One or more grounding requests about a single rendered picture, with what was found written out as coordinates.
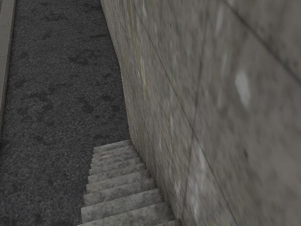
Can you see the stairs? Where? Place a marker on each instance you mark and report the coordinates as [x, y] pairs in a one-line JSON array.
[[121, 191]]

